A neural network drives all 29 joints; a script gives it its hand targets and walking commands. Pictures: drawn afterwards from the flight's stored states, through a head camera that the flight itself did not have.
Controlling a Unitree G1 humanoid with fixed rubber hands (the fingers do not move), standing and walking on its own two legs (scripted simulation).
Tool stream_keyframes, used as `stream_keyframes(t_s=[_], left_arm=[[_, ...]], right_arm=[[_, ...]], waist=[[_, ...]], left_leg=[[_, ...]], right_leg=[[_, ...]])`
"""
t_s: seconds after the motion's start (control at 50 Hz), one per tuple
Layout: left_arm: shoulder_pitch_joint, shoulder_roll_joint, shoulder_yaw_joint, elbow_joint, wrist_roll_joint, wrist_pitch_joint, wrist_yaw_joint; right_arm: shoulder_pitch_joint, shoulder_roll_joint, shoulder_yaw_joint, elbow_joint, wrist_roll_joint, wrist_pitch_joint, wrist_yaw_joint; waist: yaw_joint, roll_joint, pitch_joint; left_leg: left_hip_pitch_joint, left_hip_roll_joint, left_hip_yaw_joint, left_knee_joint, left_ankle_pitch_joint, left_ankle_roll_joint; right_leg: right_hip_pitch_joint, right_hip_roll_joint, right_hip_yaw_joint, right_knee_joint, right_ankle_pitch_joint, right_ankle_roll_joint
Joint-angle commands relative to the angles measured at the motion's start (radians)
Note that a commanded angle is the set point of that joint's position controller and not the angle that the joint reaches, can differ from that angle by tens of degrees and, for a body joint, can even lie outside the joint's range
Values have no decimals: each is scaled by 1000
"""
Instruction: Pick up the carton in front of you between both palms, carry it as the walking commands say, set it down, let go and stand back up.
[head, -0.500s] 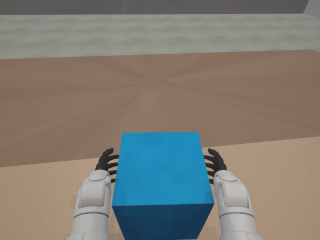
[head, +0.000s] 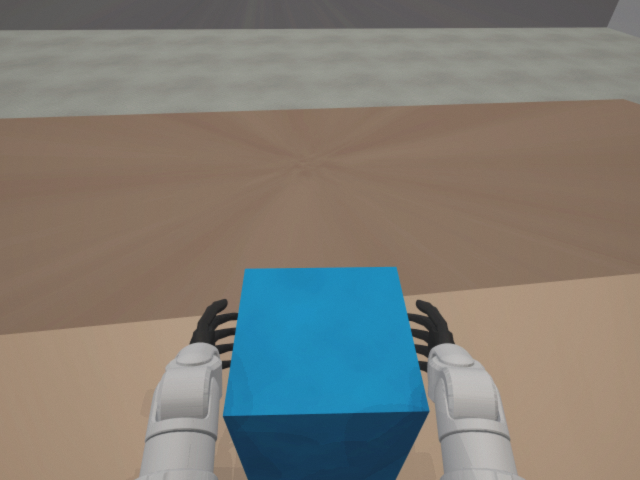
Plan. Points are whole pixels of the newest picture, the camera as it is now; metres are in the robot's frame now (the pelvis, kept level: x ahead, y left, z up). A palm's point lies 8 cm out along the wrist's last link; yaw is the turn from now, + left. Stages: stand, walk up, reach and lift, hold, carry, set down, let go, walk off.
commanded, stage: hold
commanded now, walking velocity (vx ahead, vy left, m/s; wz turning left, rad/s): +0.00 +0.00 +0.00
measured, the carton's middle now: (322, 379) +0.30 +0.00 -0.03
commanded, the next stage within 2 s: carry in 0.10 s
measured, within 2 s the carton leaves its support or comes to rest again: neither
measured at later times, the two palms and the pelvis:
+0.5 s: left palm (221, 296) +0.36 +0.14 +0.08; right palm (437, 293) +0.37 -0.16 +0.08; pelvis +0.09 -0.01 -0.01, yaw +1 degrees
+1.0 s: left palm (271, 194) +0.62 +0.09 +0.07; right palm (426, 193) +0.64 -0.21 +0.07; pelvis +0.36 -0.07 -0.01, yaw +2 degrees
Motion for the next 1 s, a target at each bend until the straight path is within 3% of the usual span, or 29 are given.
stream_keyframes(t_s=[0.0, 0.06, 0.08, 0.12, 0.14, 0.22, 0.26, 0.3, 0.34, 0.36, 0.4, 0.44, 0.48, 0.5, 0.52, 0.54, 0.56, 0.58, 0.62, 0.68, 0.74, 0.8, 0.82, 0.84, 0.86, 0.88, 0.92, 0.94, 0.98], left_arm=[[-495, -921, -544, -35, -270, -36, -244], [-504, -924, -541, -27, -269, -37, -245], [-531, -926, -548, -25, -276, -34, -244], [-523, -928, -576, -62, -295, -30, -237], [-535, -930, -598, -91, -307, -25, -232], [-524, -911, -706, -222, -383, 33, -210], [-528, -890, -755, -287, -427, 86, -200], [-537, -871, -785, -323, -463, 147, -190], [-481, -829, -788, -337, -480, 206, -178], [-449, -819, -789, -360, -481, 231, -168], [-460, -825, -807, -461, -502, 280, -151], [-448, -838, -825, -541, -535, 322, -143], [-377, -851, -838, -577, -554, 357, -147], [-350, -848, -838, -584, -560, 373, -152], [-355, -841, -841, -608, -569, 394, -162], [-371, -835, -853, -622, -583, 411, -172], [-388, -846, -849, -627, -588, 421, -179], [-390, -847, -842, -626, -598, 428, -184], [-415, -863, -847, -637, -625, 436, -184], [-387, -860, -832, -634, -604, 444, -161], [-355, -837, -809, -626, -570, 458, -141], [-340, -824, -788, -609, -551, 470, -136], [-333, -820, -781, -596, -547, 474, -138], [-322, -807, -771, -580, -535, 475, -138], [-341, -813, -764, -562, -527, 473, -139], [-353, -838, -767, -577, -538, 473, -140], [-392, -904, -792, -610, -557, 460, -145], [-417, -933, -808, -632, -569, 450, -150], [-423, -954, -828, -658, -589, 436, -158]], right_arm=[[-489, 915, 529, -30, 258, -35, 231], [-500, 916, 527, -23, 256, -36, 233], [-515, 918, 537, -27, 265, -34, 232], [-519, 923, 561, -62, 287, -32, 226], [-533, 925, 584, -92, 301, -26, 221], [-489, 901, 676, -217, 362, 33, 193], [-493, 867, 717, -284, 393, 89, 176], [-503, 831, 747, -342, 423, 151, 162], [-501, 818, 779, -377, 462, 217, 155], [-514, 821, 801, -415, 495, 246, 157], [-518, 850, 835, -458, 558, 289, 159], [-451, 864, 840, -493, 580, 323, 154], [-373, 868, 828, -530, 574, 354, 146], [-332, 864, 817, -543, 565, 371, 142], [-291, 836, 803, -552, 537, 381, 135], [-269, 819, 793, -551, 504, 389, 128], [-289, 860, 795, -576, 514, 403, 125], [-303, 872, 795, -603, 526, 414, 123], [-381, 872, 810, -658, 557, 427, 123], [-399, 852, 824, -671, 592, 450, 135], [-376, 826, 818, -649, 604, 468, 146], [-373, 806, 813, -636, 602, 483, 152], [-379, 791, 809, -634, 601, 488, 154], [-404, 777, 811, -644, 602, 495, 157], [-447, 796, 817, -650, 612, 504, 158], [-446, 815, 816, -633, 611, 503, 162], [-456, 869, 814, -633, 612, 485, 167], [-448, 887, 817, -640, 606, 473, 166], [-418, 927, 825, -644, 587, 452, 156]], waist=[[-1, 4, -213], [-1, 4, -211], [-4, -1, -201], [-2, 7, -194], [-2, 19, -184], [-5, 128, -306], [-4, 155, -299], [2, 69, -256], [27, -252, -242], [34, -288, -188], [33, -159, -226], [26, -140, -301], [9, -120, -366], [-8, -61, -410], [-24, 190, -413], [-26, 300, -352], [-29, 204, -312], [-30, 129, -296], [-28, 66, -308], [-21, 126, -296], [-19, 177, -272], [2, 122, -312], [16, 78, -369], [40, -117, -407], [37, -284, -400], [29, -222, -389], [23, -62, -382], [18, -24, -374], [18, -67, -389]], left_leg=[[42, -69, 68, -44, 134, -8], [39, -68, 68, -43, 122, -8], [-89, 108, 39, 33, -37, 14], [-181, 98, -10, -18, -454, 27], [-207, 102, -12, -23, -542, 32], [-137, 187, -77, -57, -416, 79], [-165, 219, -94, -72, -506, 104], [-301, 168, 10, 28, -471, 71], [-573, 50, 225, 408, -308, -4], [-688, 54, 236, 396, -351, -1], [-642, 65, 224, 322, -341, 12], [-476, 19, 291, 173, -191, 9], [-106, 9, 337, 4, -36, 12], [149, 85, 240, -21, -45, 35], [293, 315, -117, -109, -180, 118], [341, 463, -358, -108, -40, 244], [324, 499, -352, -88, 64, 286], [302, 470, -284, -77, 194, 265], [255, 421, -141, -131, 108, 209], [152, 315, 71, -141, 167, 145], [57, 279, 183, -115, 214, 111], [-105, 225, 303, 109, 312, 57], [-207, 197, 342, 270, 263, 29], [-372, 123, 360, 549, 36, -22], [-621, 20, 282, 765, -296, -31], [-680, 89, 170, 888, -306, 8], [-683, 159, 142, 879, -207, 40], [-655, 177, 137, 813, -148, 37], [-594, 159, 172, 699, -109, 28]], right_leg=[[14, 68, -68, -48, 142, 2], [10, 68, -70, -47, 129, 1], [-113, -100, -33, 23, -29, -5], [-211, -80, -1, 0, -423, -25], [-251, -72, -14, 12, -499, -26], [-266, -23, -168, 206, -209, -12], [-275, -14, -200, 160, -256, -13], [-169, -66, -140, 40, -288, -29], [28, -307, 239, -147, -381, -126], [79, -375, 331, -148, -231, -192], [92, -359, 242, -109, -16, -210], [71, -291, 64, -51, 68, -158], [-123, -210, -109, 70, 14, -98], [-312, -176, -171, 195, -28, -65], [-545, -105, -273, 459, -159, -11], [-759, -48, -252, 558, -332, -15], [-828, -98, -189, 641, -381, -38], [-835, -115, -180, 674, -378, -47], [-797, -140, -184, 564, -278, -42], [-628, -96, -266, 360, -114, -17], [-462, -55, -335, 213, 8, -15], [-102, 0, -425, 106, 74, -41], [81, -49, -370, 118, 13, -46], [181, -283, 16, -35, -229, -107], [296, -472, 386, -145, -216, -234], [264, -493, 378, -142, -132, -261], [183, -430, 212, -120, 32, -224], [138, -404, 130, -135, 91, -193], [119, -362, -1, -149, 175, -159]])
